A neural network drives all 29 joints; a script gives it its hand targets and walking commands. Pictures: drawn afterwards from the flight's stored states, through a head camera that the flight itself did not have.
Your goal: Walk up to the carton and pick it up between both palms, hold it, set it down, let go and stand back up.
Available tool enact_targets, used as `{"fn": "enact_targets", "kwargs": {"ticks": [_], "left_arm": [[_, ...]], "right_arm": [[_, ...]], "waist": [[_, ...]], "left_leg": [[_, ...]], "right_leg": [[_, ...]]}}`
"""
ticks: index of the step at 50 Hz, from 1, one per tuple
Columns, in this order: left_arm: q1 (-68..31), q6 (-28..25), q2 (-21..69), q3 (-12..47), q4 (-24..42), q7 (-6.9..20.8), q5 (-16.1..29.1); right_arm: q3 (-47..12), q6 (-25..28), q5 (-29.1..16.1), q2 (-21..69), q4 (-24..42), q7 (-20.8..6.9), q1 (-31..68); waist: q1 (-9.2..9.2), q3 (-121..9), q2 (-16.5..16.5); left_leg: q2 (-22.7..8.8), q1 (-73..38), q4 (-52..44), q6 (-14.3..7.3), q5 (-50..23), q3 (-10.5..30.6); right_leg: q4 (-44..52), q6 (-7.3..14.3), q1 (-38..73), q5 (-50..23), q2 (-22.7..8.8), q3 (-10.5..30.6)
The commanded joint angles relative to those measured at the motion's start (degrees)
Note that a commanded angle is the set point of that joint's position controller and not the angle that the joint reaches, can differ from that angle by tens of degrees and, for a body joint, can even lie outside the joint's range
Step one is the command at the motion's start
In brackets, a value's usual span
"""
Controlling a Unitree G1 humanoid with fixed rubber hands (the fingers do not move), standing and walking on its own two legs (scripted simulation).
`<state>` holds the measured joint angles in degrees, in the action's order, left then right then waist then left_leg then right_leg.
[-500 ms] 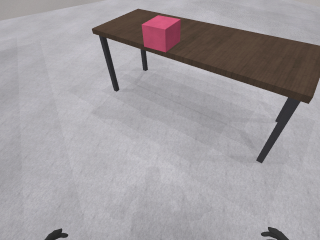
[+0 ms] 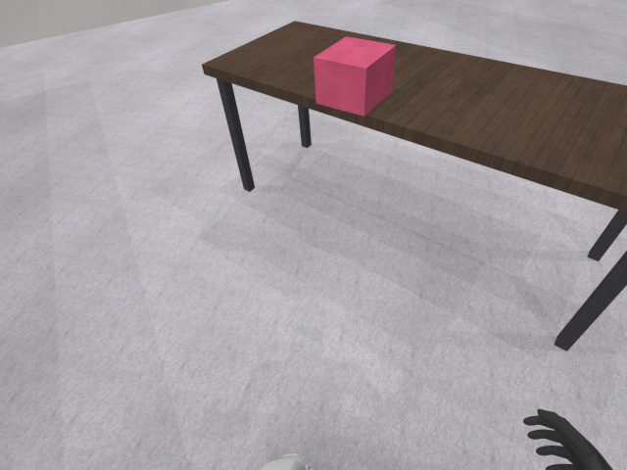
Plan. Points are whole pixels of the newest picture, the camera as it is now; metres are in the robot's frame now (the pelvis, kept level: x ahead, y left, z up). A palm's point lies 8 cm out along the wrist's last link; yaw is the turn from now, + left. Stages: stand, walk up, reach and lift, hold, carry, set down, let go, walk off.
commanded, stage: walk up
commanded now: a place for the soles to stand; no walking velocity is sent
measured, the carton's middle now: (354, 75) +1.21 -0.07 -0.03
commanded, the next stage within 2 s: none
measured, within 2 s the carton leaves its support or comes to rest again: neither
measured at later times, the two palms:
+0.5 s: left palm (76, 394) +0.23 +0.35 -0.02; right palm out of the picture +0.16 -0.27 -0.08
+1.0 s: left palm (77, 330) +0.35 +0.43 -0.05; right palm (499, 417) +0.23 -0.22 -0.09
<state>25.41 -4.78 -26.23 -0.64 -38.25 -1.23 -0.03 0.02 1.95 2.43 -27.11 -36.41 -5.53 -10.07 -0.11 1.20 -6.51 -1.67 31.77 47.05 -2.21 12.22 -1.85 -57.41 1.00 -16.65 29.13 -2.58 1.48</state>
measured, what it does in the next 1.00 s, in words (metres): walks ahead: right foot, then left foot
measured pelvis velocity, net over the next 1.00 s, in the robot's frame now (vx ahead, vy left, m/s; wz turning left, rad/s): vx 0.23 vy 0.10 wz -0.26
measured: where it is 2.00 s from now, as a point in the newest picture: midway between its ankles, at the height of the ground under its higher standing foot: (285, 404)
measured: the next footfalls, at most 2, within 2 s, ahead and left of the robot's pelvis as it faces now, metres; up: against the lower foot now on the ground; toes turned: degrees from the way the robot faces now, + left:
right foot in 0.56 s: +0.27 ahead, -0.14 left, +0.00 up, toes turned -13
left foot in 0.88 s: +0.33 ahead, +0.16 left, +0.00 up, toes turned -7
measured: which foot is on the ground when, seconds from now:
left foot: down 0.00-0.56, up 0.58-0.86, down 0.88-1.00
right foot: up 0.00-0.54, down 0.56-0.86, up 0.88-1.00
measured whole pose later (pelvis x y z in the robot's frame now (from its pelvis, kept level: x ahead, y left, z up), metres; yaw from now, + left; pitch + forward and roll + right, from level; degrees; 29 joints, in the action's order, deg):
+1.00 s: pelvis +0.23 +0.10 +0.00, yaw -15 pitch -3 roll -2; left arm 25.2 -2.9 -27.0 -0.7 -40.8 -4.7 0.0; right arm 0.0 -1.9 2.5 -27.9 -36.4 -4.8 -20.1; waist -0.1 2.9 -4.9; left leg -3.2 23.2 48.8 -2.7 23.3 -7.6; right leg -66.9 1.8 -34.0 23.0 0.0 2.5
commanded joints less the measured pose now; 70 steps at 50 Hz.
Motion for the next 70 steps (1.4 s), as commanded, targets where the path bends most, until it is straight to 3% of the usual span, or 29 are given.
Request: {"fn": "enact_targets", "kwargs": {"ticks": [1, 4, 6, 20, 25, 26, 27, 28, 29, 30, 32, 34, 40, 41, 43, 44, 45, 46, 49, 56, 59, 61, 62, 63, 64, 65, 66, 67, 70], "left_arm": [[-0.2, -0.4, -12.3, -4.7, -2.8, -0.3, 0.5], [5.6, -0.1, -12.2, -5.4, -5.8, -0.2, 0.5], [3.3, 0.1, -12.5, -5.7, -4.6, -0.3, 0.5], [-5.3, 0.8, -10.8, -4.9, -1.2, 0.0, 1.0], [0.5, -0.3, -10.3, -4.8, -1.7, -1.2, 1.4], [6.2, -0.6, -11.2, -5.2, -3.0, -1.7, 0.9], [13.5, -0.7, -13.8, -6.7, -6.1, -2.7, 0.3], [14.0, -0.3, -19.4, -8.4, -6.9, -3.6, -0.3], [13.4, 0.0, -21.7, -8.4, -4.2, -3.7, 0.6], [7.9, 0.0, -23.1, -8.8, -1.7, -4.4, 0.7], [3.7, -0.6, -20.9, -7.8, -1.1, -5.2, 0.3], [3.3, -1.0, -20.1, -7.7, -1.1, -5.0, -0.3], [-1.7, -1.3, -24.7, -9.9, -1.0, -5.1, -1.5], [-4.7, -1.1, -24.1, -9.8, -0.2, -4.9, -1.6], [-9.1, 0.0, -18.3, -7.5, 0.4, -5.3, -1.9], [-6.7, -0.1, -8.1, -4.5, -0.2, -5.5, -0.7], [-7.9, 0.8, -11.3, -5.2, -0.3, -6.0, 0.6], [-9.7, 1.0, -15.4, -6.4, -1.3, -5.3, 0.6], [1.1, 0.8, -16.7, -6.8, -7.3, -3.6, 0.5], [-0.2, 1.2, -14.4, -5.6, -4.8, -2.7, 1.0], [-2.6, 0.1, -12.2, -4.5, -3.0, -2.7, 1.0], [1.3, -0.9, -10.9, -4.5, -3.7, -3.3, 1.4], [8.8, -1.0, -11.6, -4.8, -6.1, -3.8, 1.4], [17.0, -1.0, -13.7, -6.4, -7.8, -4.7, 1.2], [19.5, -0.5, -17.4, -7.6, -8.8, -5.4, 0.7], [17.8, 0.1, -23.8, -8.7, -7.0, -5.8, 1.4], [9.5, -0.2, -25.7, -9.0, -3.9, -6.6, 0.9], [7.1, -0.5, -25.0, -8.7, -3.1, -7.3, 0.9], [1.4, -0.8, -21.4, -7.2, -2.7, -7.3, 0.2]], "right_arm": [[9.2, 1.8, -1.0, -15.3, 1.8, 2.2, -3.7], [8.1, 1.8, -0.9, -10.3, 2.9, 2.2, -3.2], [8.3, 2.0, -0.9, -10.2, 3.5, 1.7, -4.0], [8.7, 0.3, 0.1, -10.5, 3.7, 0.8, -10.9], [8.7, -1.1, 1.0, -10.6, 6.4, 1.0, -5.6], [8.6, -1.3, 0.6, -10.3, 7.0, 1.0, -4.1], [8.1, -1.5, 0.8, -8.9, 6.7, 1.5, -5.0], [7.5, -1.5, 0.5, -5.8, 7.6, 1.8, -4.8], [8.1, -2.7, 0.4, -9.1, 8.5, 1.7, -3.2], [8.3, -3.6, 0.1, -12.4, 7.0, 1.8, -2.8], [8.2, -3.9, 0.5, -12.9, 5.9, 1.2, -1.9], [8.4, -4.1, 0.4, -11.5, 4.4, 0.5, -3.2], [9.1, -4.8, 0.3, -12.1, 3.5, -1.2, -4.3], [9.9, -4.6, 0.2, -13.7, 1.9, -1.1, -10.0], [11.3, -3.1, -0.1, -14.9, -4.1, -0.2, -24.4], [11.4, -2.2, 1.4, -17.5, -3.4, 0.9, -26.6], [11.4, -1.8, -0.1, -20.2, -0.1, 1.5, -16.9], [10.6, -1.5, -0.9, -18.2, 1.9, 1.5, -9.5], [10.1, -1.2, 0.1, -13.8, 3.8, 2.2, -6.1], [9.2, -1.4, 0.2, -11.8, 4.3, 2.0, -10.0], [9.3, -1.2, 0.5, -12.6, 3.8, 2.1, -13.8], [8.5, -1.7, 1.0, -10.3, 5.4, 2.1, -10.6], [8.3, -2.1, 0.9, -10.9, 6.5, 2.3, -7.1], [8.1, -2.4, 1.1, -9.4, 6.7, 2.5, -7.2], [7.2, -2.5, 0.3, -6.1, 7.2, 2.8, -7.2], [7.4, -3.0, -0.3, -7.3, 10.0, 2.9, -3.0], [8.2, -4.1, -0.2, -12.6, 9.6, 3.1, -1.1], [8.7, -4.2, -0.3, -15.2, 8.5, 2.8, 1.2], [8.5, -4.7, -0.3, -13.3, 5.6, 1.8, -2.9]], "waist": [[-3.55, -1.5, 1.4], [-2.11, -5.5, -0.8], [-2.52, -5.2, 0.9], [-6.19, 5.0, 4.9], [-2.20, -2.4, 3.8], [2.29, -5.0, 6.5], [5.98, -7.6, 14.6], [6.20, -2.6, 25.6], [5.09, -1.8, 24.8], [2.17, -0.6, 14.7], [-0.43, 3.4, 7.4], [-1.44, 4.8, 10.3], [-2.81, 5.1, 19.1], [-6.06, 1.7, 18.4], [-14.25, -2.5, 3.4], [-15.15, 0.9, -20.5], [-10.43, 6.5, -13.3], [-6.46, 9.4, 0.6], [-1.72, 2.0, 1.4], [-4.30, 4.6, 2.9], [-5.93, 1.7, 2.0], [-3.31, -0.6, 3.5], [1.89, -2.3, 6.1], [6.76, -7.2, 8.9], [8.31, -8.8, 17.2], [8.05, -7.7, 24.2], [4.14, -5.1, 14.5], [3.95, 0.0, 7.8], [-1.35, 6.3, 9.0]], "left_leg": [[-17.2, -23.9, -37.3, 3.6, 39.7, 32.9], [-12.2, -26.4, -33.2, 3.9, 16.9, 15.7], [-13.2, -28.0, -33.6, -1.3, 20.3, 15.8], [-13.3, -30.2, -33.3, -3.3, 9.7, 2.3], [-12.4, -27.3, -16.6, -4.3, -15.5, -5.5], [-11.1, -23.2, -6.9, -3.9, -19.7, -8.6], [-9.5, -15.9, 7.5, -2.2, -16.0, -8.6], [-2.5, 1.9, 20.3, 0.9, 8.5, -7.0], [3.5, 15.3, 28.4, 3.4, 24.0, 3.2], [-0.7, 14.3, 30.7, 3.0, 22.9, 10.5], [-4.4, 12.9, 27.1, 2.0, 20.1, 9.8], [-4.3, 7.3, 23.8, 2.0, 15.5, 6.3], [-6.1, 0.1, 12.3, 1.6, 17.7, 5.3], [-5.3, -8.2, 8.8, 0.7, 19.2, 4.9], [-3.0, -37.9, -9.9, -0.6, 19.4, 8.3], [-10.9, -32.6, -25.9, 1.1, 39.1, 22.5], [-20.0, -20.6, -42.7, 0.8, 57.0, 40.5], [-21.4, -12.6, -45.2, 2.5, 53.9, 41.4], [-14.2, -21.0, -33.0, 2.9, 32.5, 19.6], [-13.9, -27.5, -27.8, -3.7, 20.8, 9.3], [-15.8, -33.3, -21.4, -5.7, -5.3, 4.9], [-12.4, -26.1, -12.0, -4.7, -21.5, -2.4], [-10.3, -19.2, -1.5, -2.8, -27.6, -5.6], [-7.9, -12.1, 11.8, -1.7, -24.3, -6.7], [-5.3, 3.0, 22.6, 0.5, 2.2, -4.3], [2.2, 16.7, 34.2, 4.0, 22.1, 1.3], [-2.6, 17.7, 36.7, 3.6, 23.5, 12.0], [-4.8, 16.5, 37.3, 3.2, 20.2, 11.8], [-7.0, 7.8, 26.7, 3.1, 17.2, 9.3]], "right_leg": [[-19.7, 1.5, -29.3, -9.9, 0.8, 3.1], [-10.4, -1.0, -22.5, -15.6, -1.2, 1.1], [-8.3, -1.6, -24.7, -13.7, -1.8, 0.1], [11.7, 0.6, -27.1, -18.3, -4.4, -6.1], [22.5, 3.0, -9.1, -15.8, -1.4, -9.4], [24.8, 3.3, 0.6, -19.6, 0.6, -11.0], [24.5, 3.8, 10.8, -13.6, 1.6, -9.1], [29.8, 9.4, 13.5, -3.1, -9.4, 15.8], [40.1, 18.2, 13.1, 14.1, -19.1, 48.5], [42.3, 17.9, 7.9, 24.1, -20.3, 49.2], [40.2, 15.0, 2.3, 20.7, -17.2, 38.3], [38.5, 12.2, -9.0, 18.1, -11.7, 29.4], [37.0, 12.0, -16.1, 20.2, -14.0, 26.1], [34.7, 11.1, -19.0, 15.0, -13.9, 24.7], [10.1, 6.2, -39.7, 9.4, -5.6, 8.7], [-14.5, 3.5, -46.9, 8.5, 7.5, -1.4], [-23.7, 2.5, -47.6, 3.3, 6.9, 2.5], [-24.0, 2.8, -41.7, -2.7, 4.5, 6.5], [-15.0, 0.0, -30.6, -10.7, 0.1, 0.7], [-0.4, 0.2, -30.4, -9.5, -0.2, -4.7], [9.7, 1.5, -26.9, -8.4, -2.7, -6.5], [17.4, 2.4, -13.9, -11.4, 0.9, -11.5], [22.2, 2.9, -2.1, -14.4, 3.3, -13.5], [23.4, 3.6, 10.6, -16.1, 3.5, -9.2], [23.1, 7.9, 20.4, -14.6, -5.6, 9.4], [34.1, 18.1, 20.3, -7.4, -20.1, 42.6], [38.2, 20.9, 13.9, 2.7, -23.9, 54.4], [35.3, 20.2, 8.5, 0.6, -23.1, 47.3], [29.6, 14.1, -7.7, -4.2, -12.9, 29.1]]}}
